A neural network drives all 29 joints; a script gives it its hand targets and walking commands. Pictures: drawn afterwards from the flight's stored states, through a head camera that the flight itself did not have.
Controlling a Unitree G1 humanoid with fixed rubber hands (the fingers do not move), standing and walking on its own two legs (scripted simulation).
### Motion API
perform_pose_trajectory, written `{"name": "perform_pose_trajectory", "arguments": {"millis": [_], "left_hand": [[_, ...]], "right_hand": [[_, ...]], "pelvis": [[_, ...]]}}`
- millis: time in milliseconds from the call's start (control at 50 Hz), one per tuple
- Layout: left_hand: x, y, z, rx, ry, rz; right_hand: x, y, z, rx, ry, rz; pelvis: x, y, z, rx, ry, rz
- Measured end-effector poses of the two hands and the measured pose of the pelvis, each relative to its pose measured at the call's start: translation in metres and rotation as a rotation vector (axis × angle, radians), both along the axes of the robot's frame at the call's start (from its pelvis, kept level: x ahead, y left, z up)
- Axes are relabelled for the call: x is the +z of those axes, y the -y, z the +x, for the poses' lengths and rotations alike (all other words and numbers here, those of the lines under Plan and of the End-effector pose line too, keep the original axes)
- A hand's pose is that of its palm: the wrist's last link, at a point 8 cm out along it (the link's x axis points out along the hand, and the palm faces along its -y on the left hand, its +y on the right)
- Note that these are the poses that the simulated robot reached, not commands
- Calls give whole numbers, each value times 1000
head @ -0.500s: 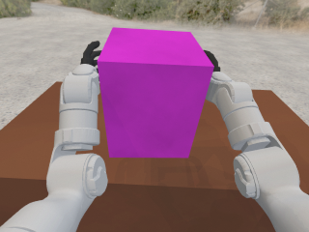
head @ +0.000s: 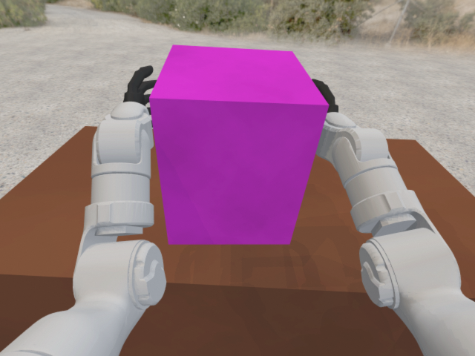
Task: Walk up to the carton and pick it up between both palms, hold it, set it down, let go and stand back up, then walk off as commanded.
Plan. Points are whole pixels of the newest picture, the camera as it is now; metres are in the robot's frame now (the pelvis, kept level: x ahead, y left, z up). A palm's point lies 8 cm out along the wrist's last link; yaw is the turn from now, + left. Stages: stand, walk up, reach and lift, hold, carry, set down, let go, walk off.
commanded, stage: hold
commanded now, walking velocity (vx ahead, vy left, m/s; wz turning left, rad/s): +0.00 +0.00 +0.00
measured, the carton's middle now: (231, 145) +0.37 +0.01 +0.25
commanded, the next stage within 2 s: none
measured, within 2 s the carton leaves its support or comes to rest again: neither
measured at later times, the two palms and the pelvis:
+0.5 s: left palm (135, 112) +0.37 +0.16 +0.31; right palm (323, 123) +0.36 -0.13 +0.29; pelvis +0.00 +0.00 +0.00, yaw +0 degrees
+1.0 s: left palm (133, 110) +0.36 +0.16 +0.31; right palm (322, 122) +0.36 -0.13 +0.29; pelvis +0.00 +0.00 +0.00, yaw +0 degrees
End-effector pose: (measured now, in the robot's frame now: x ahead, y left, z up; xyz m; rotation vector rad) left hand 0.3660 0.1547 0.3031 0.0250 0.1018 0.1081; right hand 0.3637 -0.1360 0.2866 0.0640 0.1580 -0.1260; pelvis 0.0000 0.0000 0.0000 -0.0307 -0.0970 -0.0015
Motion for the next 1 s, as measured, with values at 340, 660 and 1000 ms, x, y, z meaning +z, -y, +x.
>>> {"name": "perform_pose_trajectory", "arguments": {"millis": [340, 660, 1000], "left_hand": [[2, -1, 0, 3, -5, 1], [1, -1, -2, 2, -4, 0], [7, -3, -1, 6, 1, -4]], "right_hand": [[0, -2, 1, 4, -7, -7], [-1, -1, -2, 5, -7, -10], [4, -4, 0, 7, -4, -9]], "pelvis": [[0, 0, -1, -2, -5, 2], [0, 0, -1, -1, 1, 0], [0, 0, -4, -5, -12, 3]]}}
